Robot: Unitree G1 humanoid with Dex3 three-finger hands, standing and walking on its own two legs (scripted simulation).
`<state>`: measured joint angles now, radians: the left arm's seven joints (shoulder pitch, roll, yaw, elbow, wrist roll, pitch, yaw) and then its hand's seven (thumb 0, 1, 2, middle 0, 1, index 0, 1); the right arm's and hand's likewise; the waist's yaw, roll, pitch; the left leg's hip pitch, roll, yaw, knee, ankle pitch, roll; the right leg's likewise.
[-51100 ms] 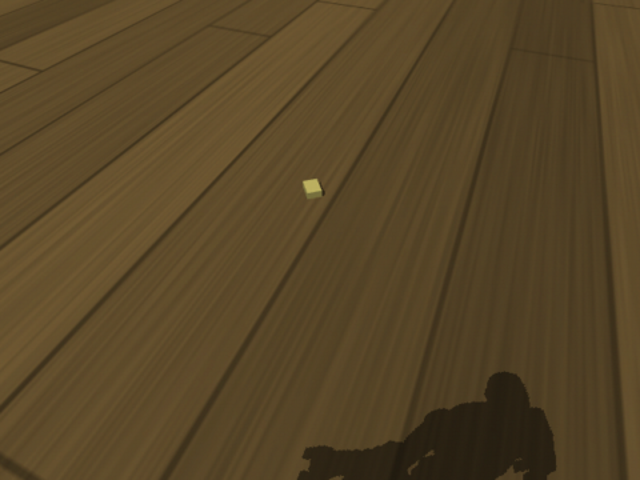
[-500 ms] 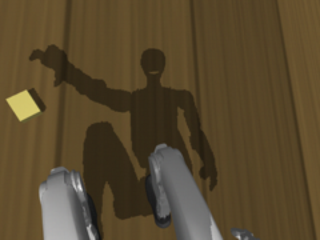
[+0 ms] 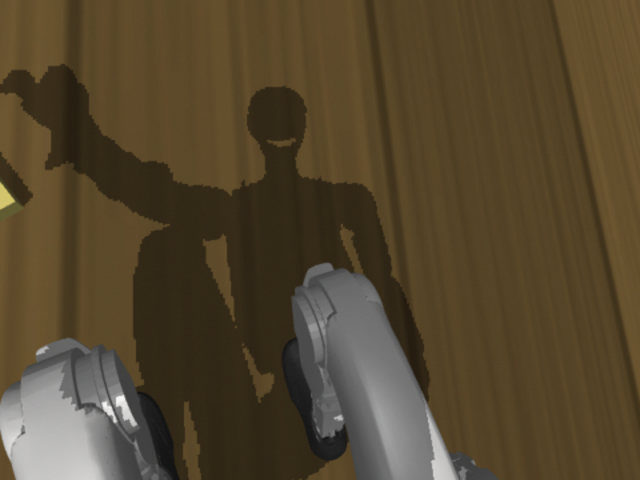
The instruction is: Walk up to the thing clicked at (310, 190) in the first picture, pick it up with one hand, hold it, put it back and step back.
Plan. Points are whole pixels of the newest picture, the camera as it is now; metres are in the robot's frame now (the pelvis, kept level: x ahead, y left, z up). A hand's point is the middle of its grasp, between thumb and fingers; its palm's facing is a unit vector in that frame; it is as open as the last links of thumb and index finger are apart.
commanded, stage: withdraw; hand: left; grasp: from above
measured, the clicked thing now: out of the picture +0.55 +0.31 -0.32
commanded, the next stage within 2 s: none
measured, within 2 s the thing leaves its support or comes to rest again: neither
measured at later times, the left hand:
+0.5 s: hand out of the picture +0.52 +0.29 -0.09, palm faces -0.45 -0.04 -0.89, open 13.1 cm
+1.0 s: hand out of the picture +0.53 +0.29 -0.08, palm faces -0.44 -0.04 -0.90, open 12.9 cm
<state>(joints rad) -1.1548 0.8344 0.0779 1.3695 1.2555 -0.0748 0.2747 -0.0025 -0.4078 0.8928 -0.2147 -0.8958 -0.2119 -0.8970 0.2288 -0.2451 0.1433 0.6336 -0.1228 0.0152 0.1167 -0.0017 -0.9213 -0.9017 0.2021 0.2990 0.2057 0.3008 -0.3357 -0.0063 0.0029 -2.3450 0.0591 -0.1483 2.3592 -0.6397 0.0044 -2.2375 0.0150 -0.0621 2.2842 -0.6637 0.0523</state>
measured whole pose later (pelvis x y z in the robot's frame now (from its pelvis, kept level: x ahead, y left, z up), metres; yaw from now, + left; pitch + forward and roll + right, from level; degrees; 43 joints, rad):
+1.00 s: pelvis +0.00 +0.00 +0.03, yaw +1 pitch +35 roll -9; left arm -1.16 0.84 -0.02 1.27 1.21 -0.14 0.06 0.00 -0.31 0.82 -0.28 -0.81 -0.28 -0.81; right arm 0.24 -0.27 0.13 0.62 -0.09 0.07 0.07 0.00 -0.92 -0.90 0.20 0.30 0.21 0.30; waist -0.30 0.00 -0.03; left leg -2.26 0.05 -0.14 2.26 -0.63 0.00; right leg -2.15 0.00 -0.07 2.19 -0.66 0.04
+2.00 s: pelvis +0.00 +0.00 +0.04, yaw +1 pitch +35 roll -9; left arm -1.17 0.84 0.00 1.29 1.24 -0.17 0.11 0.00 -0.35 0.85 -0.24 -0.84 -0.24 -0.84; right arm 0.23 -0.29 0.11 0.62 -0.10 0.07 0.08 0.00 -0.92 -0.90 0.20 0.30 0.21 0.30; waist -0.30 -0.01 -0.04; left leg -2.24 0.05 -0.13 2.23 -0.63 0.00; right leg -2.13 0.00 -0.06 2.16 -0.66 0.04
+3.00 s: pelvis -0.01 +0.00 +0.03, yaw +1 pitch +35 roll -9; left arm -1.18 0.85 0.01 1.32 1.25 -0.13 0.15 0.00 -0.52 0.98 -0.10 -1.00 -0.10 -0.99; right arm 0.21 -0.29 0.10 0.63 -0.10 0.06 0.09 0.00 -0.92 -0.90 0.20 0.30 0.21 0.30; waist -0.30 -0.01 -0.05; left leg -2.27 0.04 -0.13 2.26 -0.61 0.01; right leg -2.15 0.00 -0.06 2.19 -0.65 0.05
